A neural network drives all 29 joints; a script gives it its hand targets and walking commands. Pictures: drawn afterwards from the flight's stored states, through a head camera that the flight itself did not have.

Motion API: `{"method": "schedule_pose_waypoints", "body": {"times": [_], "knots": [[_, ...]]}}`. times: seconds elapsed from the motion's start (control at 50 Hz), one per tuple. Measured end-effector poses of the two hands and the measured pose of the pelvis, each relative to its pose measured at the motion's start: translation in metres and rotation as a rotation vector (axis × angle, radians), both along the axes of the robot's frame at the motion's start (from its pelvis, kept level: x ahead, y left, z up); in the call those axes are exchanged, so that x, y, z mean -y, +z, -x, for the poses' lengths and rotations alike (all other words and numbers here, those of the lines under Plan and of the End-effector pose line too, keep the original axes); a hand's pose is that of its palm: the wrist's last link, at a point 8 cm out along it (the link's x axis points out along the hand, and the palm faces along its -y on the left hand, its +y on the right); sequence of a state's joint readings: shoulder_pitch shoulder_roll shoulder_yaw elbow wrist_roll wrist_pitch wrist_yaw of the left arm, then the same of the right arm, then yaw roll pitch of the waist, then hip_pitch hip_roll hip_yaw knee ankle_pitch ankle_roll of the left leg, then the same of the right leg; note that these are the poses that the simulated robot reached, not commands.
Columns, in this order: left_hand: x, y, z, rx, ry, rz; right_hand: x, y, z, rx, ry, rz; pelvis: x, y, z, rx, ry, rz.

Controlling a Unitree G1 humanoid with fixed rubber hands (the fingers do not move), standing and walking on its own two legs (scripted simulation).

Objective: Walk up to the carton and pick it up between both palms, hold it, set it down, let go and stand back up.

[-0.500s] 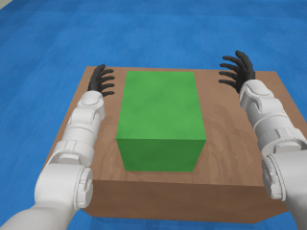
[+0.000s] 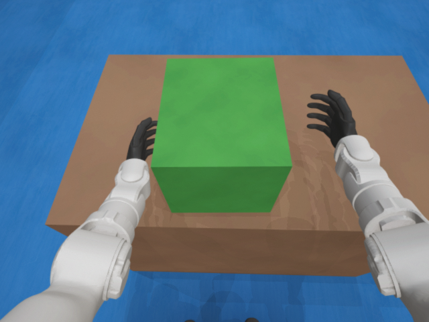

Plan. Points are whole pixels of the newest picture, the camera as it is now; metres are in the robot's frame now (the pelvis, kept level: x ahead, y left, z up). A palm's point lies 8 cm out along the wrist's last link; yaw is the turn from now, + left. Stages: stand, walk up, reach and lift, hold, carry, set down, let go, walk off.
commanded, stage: reach and lift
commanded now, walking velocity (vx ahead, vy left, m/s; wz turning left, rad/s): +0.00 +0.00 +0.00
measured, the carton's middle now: (220, 138) +0.49 +0.02 +0.00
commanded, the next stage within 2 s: none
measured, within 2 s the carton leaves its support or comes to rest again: neither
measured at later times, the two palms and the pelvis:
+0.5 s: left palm (143, 142) +0.46 +0.18 +0.03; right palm (312, 132) +0.47 -0.15 +0.05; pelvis +0.01 -0.01 -0.01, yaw +0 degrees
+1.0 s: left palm (147, 150) +0.44 +0.17 +0.03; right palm (309, 138) +0.45 -0.14 +0.06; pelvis +0.01 +0.00 +0.00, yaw +0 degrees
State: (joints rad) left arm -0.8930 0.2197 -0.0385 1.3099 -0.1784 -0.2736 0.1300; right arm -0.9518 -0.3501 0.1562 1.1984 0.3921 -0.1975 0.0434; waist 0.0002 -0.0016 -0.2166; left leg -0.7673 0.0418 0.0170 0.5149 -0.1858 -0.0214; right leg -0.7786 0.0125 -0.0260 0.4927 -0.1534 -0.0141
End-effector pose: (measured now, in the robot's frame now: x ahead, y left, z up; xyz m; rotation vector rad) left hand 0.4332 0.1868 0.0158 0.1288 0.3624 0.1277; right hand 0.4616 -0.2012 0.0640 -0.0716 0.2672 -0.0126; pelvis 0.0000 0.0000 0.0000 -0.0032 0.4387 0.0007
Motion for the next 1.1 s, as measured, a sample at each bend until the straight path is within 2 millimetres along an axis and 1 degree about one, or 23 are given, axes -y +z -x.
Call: {"method": "schedule_pose_waypoints", "body": {"times": [0.06,0.12,0.22,0.28,0.36,0.5,0.56,0.68,0.8,0.94,1.1], "knots": [[0.005,0.000,-0.007,0.026,0.001,0.004,0.002,-0.003,-0.006,0.003,0.001,-0.002,0.003,-0.004,0.001,-0.035,-0.001,-0.004],[0.009,0.006,-0.016,0.052,0.001,0.011,0.005,-0.006,-0.010,0.001,-0.002,-0.004,0.005,-0.006,-0.001,-0.058,-0.001,-0.007],[0.009,0.015,-0.026,0.085,0.014,0.056,0.009,-0.009,-0.012,0.009,-0.021,0.003,0.008,-0.006,-0.008,-0.066,-0.001,-0.010],[0.008,0.018,-0.028,0.098,0.013,0.077,0.006,-0.008,-0.014,0.022,-0.021,0.005,0.008,-0.006,-0.011,-0.067,-0.001,-0.011],[0.008,0.017,-0.028,0.103,0.011,0.096,-0.008,-0.008,-0.015,0.038,0.005,-0.003,0.008,-0.006,-0.011,-0.067,-0.001,-0.011],[0.009,0.015,-0.025,0.108,0.038,0.140,-0.047,-0.014,-0.012,0.034,0.067,-0.035,0.008,-0.007,-0.009,-0.066,-0.001,-0.011],[0.010,0.014,-0.024,0.108,0.052,0.160,-0.058,-0.016,-0.010,0.033,0.062,-0.054,0.007,-0.006,-0.008,-0.066,-0.001,-0.010],[0.010,0.013,-0.022,0.108,0.084,0.187,-0.054,-0.015,-0.008,0.040,0.004,-0.050,0.004,-0.006,-0.007,-0.067,-0.001,-0.006],[0.018,0.015,-0.019,0.109,0.086,0.208,-0.055,-0.008,-0.006,0.052,-0.003,-0.038,0.001,-0.004,-0.006,-0.048,-0.001,-0.002],[0.021,0.015,-0.010,0.089,0.083,0.212,-0.056,-0.008,0.003,0.040,-0.035,-0.044,-0.002,0.001,-0.004,0.023,0.000,0.002],[0.020,0.016,-0.004,0.073,0.086,0.214,-0.057,-0.006,0.010,0.044,-0.030,-0.008,-0.004,0.007,-0.010,0.069,0.002,0.005]]}}
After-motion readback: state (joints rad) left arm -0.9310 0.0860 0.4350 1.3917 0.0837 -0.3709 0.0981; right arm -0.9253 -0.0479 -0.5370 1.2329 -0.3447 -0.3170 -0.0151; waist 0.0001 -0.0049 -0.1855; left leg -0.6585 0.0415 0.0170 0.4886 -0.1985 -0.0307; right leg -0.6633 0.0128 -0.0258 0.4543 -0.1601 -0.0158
